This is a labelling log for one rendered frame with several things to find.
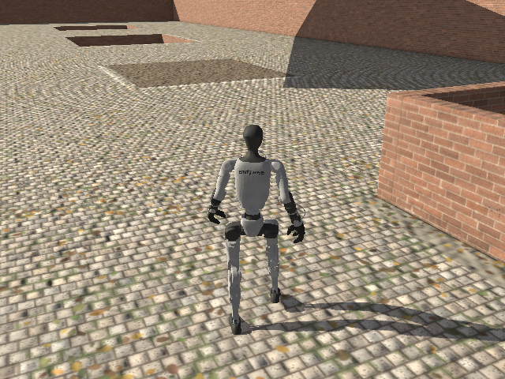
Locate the robot torso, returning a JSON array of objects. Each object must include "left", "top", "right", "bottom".
[{"left": 234, "top": 155, "right": 271, "bottom": 237}]

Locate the robot right upper arm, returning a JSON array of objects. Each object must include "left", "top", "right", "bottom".
[{"left": 269, "top": 159, "right": 291, "bottom": 204}]

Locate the left robot forearm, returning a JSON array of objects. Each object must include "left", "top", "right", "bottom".
[{"left": 208, "top": 188, "right": 221, "bottom": 213}]

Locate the right robot shin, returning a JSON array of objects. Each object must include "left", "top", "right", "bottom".
[{"left": 268, "top": 244, "right": 279, "bottom": 294}]

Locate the left robot hand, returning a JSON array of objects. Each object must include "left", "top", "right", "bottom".
[{"left": 208, "top": 210, "right": 226, "bottom": 224}]

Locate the robot left upper arm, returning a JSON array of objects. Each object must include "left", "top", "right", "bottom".
[{"left": 213, "top": 159, "right": 237, "bottom": 201}]

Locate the right robot hand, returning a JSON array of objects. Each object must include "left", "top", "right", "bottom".
[{"left": 287, "top": 223, "right": 305, "bottom": 243}]

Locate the right robot forearm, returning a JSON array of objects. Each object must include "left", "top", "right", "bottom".
[{"left": 284, "top": 191, "right": 302, "bottom": 227}]

